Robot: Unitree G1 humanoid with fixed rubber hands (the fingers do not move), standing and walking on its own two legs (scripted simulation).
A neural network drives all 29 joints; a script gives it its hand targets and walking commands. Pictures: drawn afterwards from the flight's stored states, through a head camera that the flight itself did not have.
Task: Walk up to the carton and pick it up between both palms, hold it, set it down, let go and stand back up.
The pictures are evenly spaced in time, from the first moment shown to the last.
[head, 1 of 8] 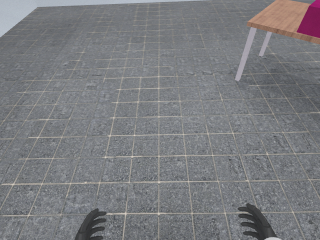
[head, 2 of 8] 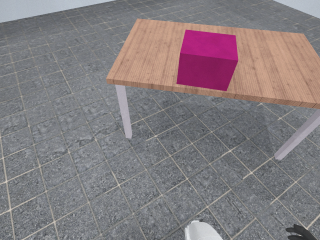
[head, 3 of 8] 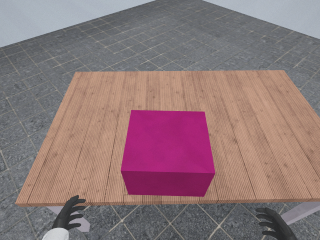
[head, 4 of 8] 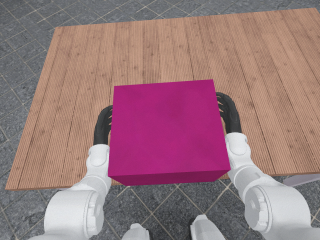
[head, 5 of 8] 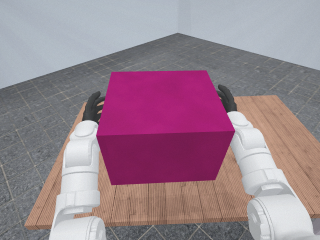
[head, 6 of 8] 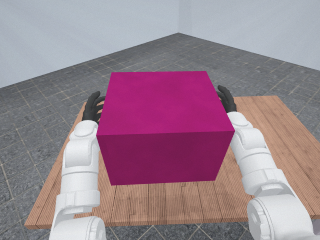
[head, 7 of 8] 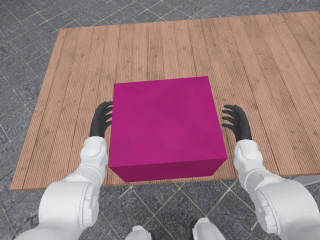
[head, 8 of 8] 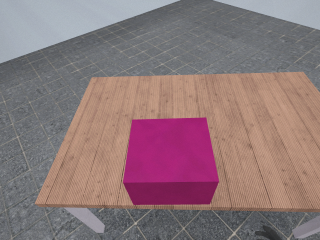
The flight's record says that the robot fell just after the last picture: no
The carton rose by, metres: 0.27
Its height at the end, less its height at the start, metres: +0.00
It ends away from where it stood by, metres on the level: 0.03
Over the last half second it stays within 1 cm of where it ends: yes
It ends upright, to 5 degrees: yes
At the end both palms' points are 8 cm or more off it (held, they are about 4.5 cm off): yes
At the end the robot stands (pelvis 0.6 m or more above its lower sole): yes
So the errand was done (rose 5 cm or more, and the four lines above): yes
